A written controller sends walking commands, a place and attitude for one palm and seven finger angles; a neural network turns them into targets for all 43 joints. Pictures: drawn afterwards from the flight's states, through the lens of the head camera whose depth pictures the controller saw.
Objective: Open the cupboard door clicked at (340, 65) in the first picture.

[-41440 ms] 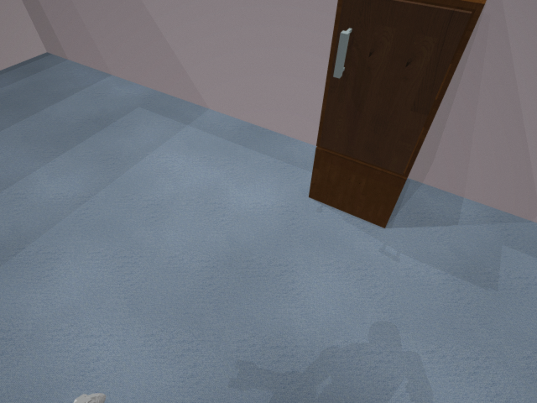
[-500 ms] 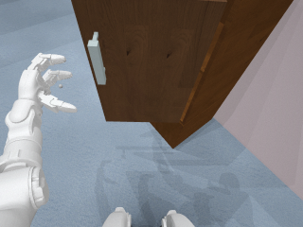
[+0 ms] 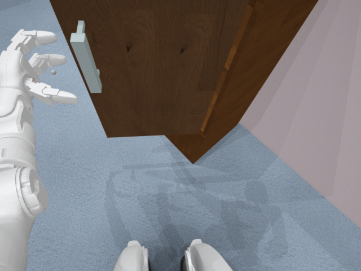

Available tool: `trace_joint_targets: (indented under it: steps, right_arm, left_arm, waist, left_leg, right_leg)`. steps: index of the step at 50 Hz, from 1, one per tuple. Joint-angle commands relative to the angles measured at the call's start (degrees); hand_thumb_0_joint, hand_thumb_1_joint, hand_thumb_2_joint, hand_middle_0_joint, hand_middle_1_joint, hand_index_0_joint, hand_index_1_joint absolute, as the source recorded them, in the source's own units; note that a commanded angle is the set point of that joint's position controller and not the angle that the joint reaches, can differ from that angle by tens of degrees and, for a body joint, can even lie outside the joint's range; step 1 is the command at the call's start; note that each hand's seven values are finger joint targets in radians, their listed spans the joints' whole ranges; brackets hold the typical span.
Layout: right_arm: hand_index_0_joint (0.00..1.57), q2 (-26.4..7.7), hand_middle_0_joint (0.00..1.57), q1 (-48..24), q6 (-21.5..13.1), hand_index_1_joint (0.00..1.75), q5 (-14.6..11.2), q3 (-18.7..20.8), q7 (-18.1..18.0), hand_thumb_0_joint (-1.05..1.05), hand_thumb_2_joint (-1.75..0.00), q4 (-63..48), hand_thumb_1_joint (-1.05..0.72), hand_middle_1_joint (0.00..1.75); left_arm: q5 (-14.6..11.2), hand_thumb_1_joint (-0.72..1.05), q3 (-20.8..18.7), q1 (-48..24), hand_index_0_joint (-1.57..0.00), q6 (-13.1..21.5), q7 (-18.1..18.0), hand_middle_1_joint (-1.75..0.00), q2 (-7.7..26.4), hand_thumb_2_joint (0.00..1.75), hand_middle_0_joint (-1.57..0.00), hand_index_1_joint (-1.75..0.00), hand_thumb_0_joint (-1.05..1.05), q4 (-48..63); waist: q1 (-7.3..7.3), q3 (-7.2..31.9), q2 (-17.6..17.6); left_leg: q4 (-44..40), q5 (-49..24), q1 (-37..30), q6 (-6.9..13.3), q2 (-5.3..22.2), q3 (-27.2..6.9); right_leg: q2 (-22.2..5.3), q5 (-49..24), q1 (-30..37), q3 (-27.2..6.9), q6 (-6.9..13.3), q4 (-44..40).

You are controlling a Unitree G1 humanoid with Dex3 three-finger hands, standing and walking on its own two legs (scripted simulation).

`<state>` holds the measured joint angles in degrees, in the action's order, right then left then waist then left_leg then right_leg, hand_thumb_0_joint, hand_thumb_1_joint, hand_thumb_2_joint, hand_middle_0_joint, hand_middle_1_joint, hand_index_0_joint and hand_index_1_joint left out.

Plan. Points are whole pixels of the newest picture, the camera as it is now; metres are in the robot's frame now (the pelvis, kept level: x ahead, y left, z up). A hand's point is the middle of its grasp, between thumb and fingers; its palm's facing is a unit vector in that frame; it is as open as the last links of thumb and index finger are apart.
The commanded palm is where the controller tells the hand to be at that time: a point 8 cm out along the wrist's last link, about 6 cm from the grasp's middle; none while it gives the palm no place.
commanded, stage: move the hooked fingers beside the handle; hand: left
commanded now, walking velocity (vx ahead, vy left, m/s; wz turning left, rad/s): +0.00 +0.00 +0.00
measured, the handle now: (89, 59) +0.56 +0.16 +0.09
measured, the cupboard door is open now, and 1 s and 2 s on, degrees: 53 53 53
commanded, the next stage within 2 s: slide the fingers in behind the handle in 0.70 s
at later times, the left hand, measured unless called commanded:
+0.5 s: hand (58, 77) +0.50 +0.21 +0.09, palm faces +0.02 -1.00 -0.01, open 13.9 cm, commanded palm +0.48 +0.25 +0.09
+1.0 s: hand (62, 78) +0.50 +0.20 +0.10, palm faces +0.01 -1.00 +0.00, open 13.9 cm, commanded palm +0.48 +0.24 +0.09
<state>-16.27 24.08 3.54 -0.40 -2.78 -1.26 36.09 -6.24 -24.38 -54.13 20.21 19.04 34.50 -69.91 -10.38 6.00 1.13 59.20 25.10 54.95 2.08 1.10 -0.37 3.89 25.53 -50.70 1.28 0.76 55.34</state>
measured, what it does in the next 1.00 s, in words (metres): stands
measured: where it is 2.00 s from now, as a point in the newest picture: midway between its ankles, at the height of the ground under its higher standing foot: outside the picture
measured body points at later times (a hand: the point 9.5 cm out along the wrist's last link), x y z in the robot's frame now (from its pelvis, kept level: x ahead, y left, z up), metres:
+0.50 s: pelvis +0.01 +0.00 +0.00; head +0.12 +0.03 +0.44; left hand +0.49 +0.27 +0.10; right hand +0.02 -0.26 -0.10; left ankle +0.02 +0.09 -0.67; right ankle +0.00 -0.12 -0.67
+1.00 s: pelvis +0.00 -0.01 +0.00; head +0.11 +0.02 +0.44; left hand +0.49 +0.26 +0.10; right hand +0.00 -0.27 -0.11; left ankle +0.02 +0.09 -0.67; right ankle +0.00 -0.12 -0.67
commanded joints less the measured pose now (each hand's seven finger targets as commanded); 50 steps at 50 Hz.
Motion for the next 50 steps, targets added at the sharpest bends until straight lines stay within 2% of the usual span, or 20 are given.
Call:
trace_joint_targets:
  steps: [1, 7, 9, 13, 14, 16, 20, 23, 25, 26, 28, 30, 33, 35, 38, 40, 43, 46, 47, 50]
  right_arm:
    - [0.2, -10.8, 0.2, 9.6, -0.4, 0.3, 0.5, 4.4, -0.2, 0.0, -0.9, -3.6, -0.9, 0.3]
    - [0.2, -10.4, 0.2, 9.4, 0.5, 0.3, 0.3, 4.4, 0.0, 0.0, -0.9, -4.3, -0.9, 0.3]
    - [0.2, -10.4, 0.2, 9.5, 0.5, 0.3, 0.4, 4.7, 0.0, 0.0, -0.9, -4.4, -0.9, 0.3]
    - [0.2, -9.7, 0.2, 9.1, 0.6, 0.3, 0.2, 4.8, 0.2, 0.0, -0.9, -3.6, -0.9, 0.3]
    - [0.2, -10.1, 0.2, 9.2, 0.7, 0.3, 0.3, 5.0, 0.2, 0.0, -0.9, -3.4, -0.9, 0.3]
    - [0.2, -10.0, 0.2, 8.8, 0.9, 0.3, 0.1, 4.7, 0.2, 0.0, -0.9, -3.5, -0.9, 0.3]
    - [0.2, -9.8, 0.2, 8.3, 0.8, 0.3, 0.1, 4.8, 0.2, 0.0, -0.9, -3.8, -0.9, 0.3]
    - [0.2, -9.5, 0.2, 7.8, 0.5, 0.3, 0.1, 4.6, 0.2, 0.0, -0.9, -3.9, -0.9, 0.3]
    - [0.2, -9.9, 0.2, 7.6, 0.5, 0.3, 0.1, 4.7, 0.1, 0.0, -0.9, -3.8, -0.9, 0.3]
    - [0.2, -9.7, 0.2, 7.3, 0.4, 0.3, 0.1, 4.6, 0.1, 0.0, -0.9, -3.9, -0.9, 0.3]
    - [0.2, -9.6, 0.2, 7.4, 0.2, 0.3, 0.1, 4.4, 0.1, 0.0, -0.9, -4.0, -0.9, 0.3]
    - [0.2, -10.1, 0.2, 7.3, 0.2, 0.3, 0.1, 4.4, -0.1, 0.0, -0.9, -3.8, -0.9, 0.3]
    - [0.2, -9.7, 0.2, 7.1, 0.0, 0.3, 0.1, 4.2, -0.2, 0.0, -0.9, -4.4, -0.9, 0.3]
    - [0.2, -10.1, 0.2, 7.0, 0.1, 0.3, 0.0, 4.3, -0.4, 0.0, -0.9, -4.3, -0.9, 0.3]
    - [0.2, -9.6, 0.2, 7.0, 0.0, 0.3, -0.2, 4.1, -0.4, 0.0, -0.9, -4.4, -0.9, 0.3]
    - [0.2, -10.0, 0.2, 6.9, 0.1, 0.3, -0.3, 4.3, -0.5, 0.0, -0.9, -4.3, -0.9, 0.3]
    - [0.2, -9.7, 0.2, 7.2, -0.2, 0.3, -0.3, 4.3, -0.5, 0.0, -0.9, -3.9, -0.9, 0.3]
    - [0.2, -10.1, 0.2, 7.5, -0.4, 0.3, -0.1, 4.4, -0.6, 0.0, -0.9, -3.5, -0.9, 0.3]
    - [0.2, -9.7, 0.2, 7.2, -0.6, 0.3, -0.1, 4.4, -0.4, 0.0, -0.9, -3.5, -0.9, 0.3]
    - [0.2, -9.8, 0.2, 7.6, -0.9, 0.3, 0.1, 4.3, -0.3, 0.0, -0.9, -2.8, -0.9, 0.3]
  left_arm:
    - [-0.6, -0.5, -2.2, -22.0, -0.3, 3.3, -0.2, -1.2, 15.0, 0.3, -0.3, -1.2, 0.0, 12.5]
    - [-0.4, -0.5, -2.6, -21.9, -0.3, 3.7, -1.2, -1.2, 15.3, 0.3, -0.3, -1.2, 0.0, 14.9]
    - [-0.6, -0.5, -3.4, -22.9, -0.3, 4.9, -1.6, -1.2, 15.9, 0.3, -0.3, -1.2, 0.0, 18.1]
    - [-1.3, -0.5, 0.8, -22.4, -0.3, 5.2, -1.5, -1.2, 9.7, 0.3, -0.3, -1.2, 0.0, 18.2]
    - [-1.2, -0.5, -0.9, -20.6, -0.3, 4.9, -1.5, -1.2, 11.2, 0.3, -0.3, -1.2, 0.0, 17.0]
    - [-1.4, -0.5, 0.9, -19.9, -0.3, 3.7, -1.4, -1.2, 9.4, 0.3, -0.3, -1.2, 0.0, 14.8]
    - [-1.2, -0.5, 0.6, -19.6, -0.3, 4.2, -2.2, -1.2, 9.3, 0.3, -0.3, -1.2, 0.0, 15.8]
    - [-1.6, -0.5, 2.2, -21.5, -0.3, 5.2, -2.6, -1.2, 7.1, 0.3, -0.3, -1.2, 0.0, 16.4]
    - [-1.1, -0.5, 0.6, -20.4, -0.3, 5.4, -3.0, -1.2, 9.2, 0.3, -0.3, -1.2, 0.0, 15.4]
    - [-1.0, -0.5, 2.0, -21.2, -0.3, 5.2, -3.0, -1.2, 7.6, 0.3, -0.3, -1.2, 0.0, 14.7]
    - [-1.0, -0.5, 2.0, -22.5, -0.3, 5.6, -3.4, -1.2, 7.7, 0.3, -0.3, -1.2, 0.0, 15.7]
    - [-0.5, -0.5, 0.1, -22.0, -0.3, 5.1, -3.6, -1.2, 10.7, 0.3, -0.3, -1.2, 0.0, 13.6]
    - [-0.7, -0.5, 0.1, -23.6, -0.3, 5.9, -3.4, -1.2, 10.7, 0.3, -0.3, -1.2, 0.0, 16.1]
    - [-0.5, -0.5, -2.2, -21.6, -0.3, 5.9, -3.1, -1.2, 14.2, 0.3, -0.3, -1.2, 0.0, 15.0]
    - [-1.2, -0.5, 0.6, -22.2, -0.3, 5.8, -2.0, -1.2, 10.8, 0.3, -0.3, -1.2, 0.0, 15.4]
    - [-1.2, -0.5, 0.0, -20.4, -0.3, 5.3, -1.6, -1.2, 11.5, 0.3, -0.3, -1.2, 0.0, 14.5]
    - [-2.2, -0.5, 2.9, -22.7, -0.3, 4.5, -1.3, -1.2, 7.3, 0.3, -0.3, -1.2, 0.0, 13.8]
    - [-1.6, -0.5, 1.7, -23.9, -0.3, 4.8, -2.1, -1.2, 9.5, 0.3, -0.3, -1.2, 0.0, 14.6]
    - [-1.6, -0.5, 3.3, -23.5, -0.3, 4.8, -2.2, -1.2, 6.9, 0.3, -0.3, -1.2, 0.0, 14.4]
    - [-1.2, -0.5, 2.2, -24.5, -0.3, 4.9, -3.3, -1.2, 8.2, 0.3, -0.3, -1.2, 0.0, 12.7]
  waist:
    - [0.98, 28.2, 8.0]
    - [1.08, 26.6, 7.6]
    - [1.45, 29.9, 8.9]
    - [0.45, 28.0, 10.0]
    - [1.33, 28.1, 9.2]
    - [0.52, 24.9, 6.8]
    - [1.2, 25.4, 8.0]
    - [0.45, 24.1, 7.8]
    - [1.06, 25.4, 6.5]
    - [0.32, 24.1, 5.8]
    - [0.67, 24.5, 7.7]
    - [0.51, 24.5, 5.2]
    - [0.86, 26.5, 7.4]
    - [1.48, 27.3, 6.4]
    - [0.92, 26.2, 7.2]
    - [1.35, 26.0, 7.2]
    - [-0.37, 22.8, 5.1]
    - [0.36, 24.5, 6.5]
    - [-0.01, 24.4, 6.7]
    - [-0.38, 23.7, 6.2]
  left_leg:
    - [-5.3, -23.4, -26.1, -0.2, 0.8, -3.3]
    - [-5.6, -22.9, -24.8, -0.1, 0.7, -2.8]
    - [-5.4, -25.8, -28.2, -0.4, 0.8, -3.3]
    - [-5.4, -28.6, -31.6, -0.8, 1.1, -3.8]
    - [-5.6, -28.3, -31.4, -1.0, 1.2, -4.0]
    - [-6.1, -25.5, -28.4, -0.5, 0.9, -3.5]
    - [-6.1, -25.8, -29.3, -0.8, 0.9, -3.6]
    - [-5.9, -24.4, -28.8, -0.6, 0.7, -3.7]
    - [-6.0, -23.9, -28.5, -0.7, 0.7, -3.9]
    - [-6.0, -22.6, -27.4, -0.5, 0.7, -3.6]
    - [-5.8, -23.0, -27.6, -0.5, 0.3, -3.7]
    - [-5.7, -21.0, -25.5, -0.3, 0.5, -3.5]
    - [-5.3, -21.4, -25.9, -0.1, 0.0, -3.1]
    - [-5.4, -21.3, -24.6, -0.2, 0.2, -2.8]
    - [-5.6, -21.0, -25.2, -0.1, 0.1, -2.8]
    - [-5.9, -20.2, -25.3, -0.2, 0.2, -2.8]
    - [-6.0, -17.8, -23.8, 0.2, 0.1, -2.9]
    - [-6.3, -17.0, -24.0, -0.1, 0.2, -3.4]
    - [-6.1, -17.2, -24.6, 0.0, 0.1, -3.2]
    - [-5.5, -16.2, -23.2, 0.1, 0.2, -3.2]
  right_leg:
    - [0.0, -17.9, 6.1, -0.2, 0.6, -6.2]
    - [0.2, -18.8, 7.3, -0.3, 0.4, -6.3]
    - [0.4, -20.3, 7.5, -0.1, 0.6, -5.9]
    - [0.6, -20.2, 4.8, 0.6, 0.8, -6.2]
    - [0.5, -19.8, 5.0, 0.6, 0.8, -6.3]
    - [0.4, -19.4, 5.7, 0.5, 0.6, -6.9]
    - [0.2, -19.2, 5.2, 0.5, 0.7, -6.7]
    - [0.3, -18.1, 4.4, 0.6, 0.9, -6.6]
    - [0.1, -17.9, 5.0, 0.4, 0.8, -6.4]
    - [0.0, -17.6, 4.9, 0.2, 0.6, -6.6]
    - [0.1, -17.7, 4.9, 0.3, 0.9, -6.2]
    - [-0.1, -17.2, 5.8, -0.1, 0.5, -6.5]
    - [0.0, -18.1, 7.1, -0.5, 0.7, -6.1]
    - [-0.1, -18.8, 9.1, -0.9, 0.5, -6.3]
    - [0.0, -18.8, 8.5, -0.6, 0.6, -6.5]
    - [0.0, -17.6, 7.8, -0.5, 0.6, -6.8]
    - [0.1, -16.0, 6.6, -0.4, 0.5, -7.6]
    - [-0.2, -14.5, 6.1, -0.4, 0.6, -7.2]
    - [-0.1, -14.6, 5.6, -0.4, 0.6, -7.3]
    - [-0.2, -13.8, 4.9, -0.6, 0.4, -7.2]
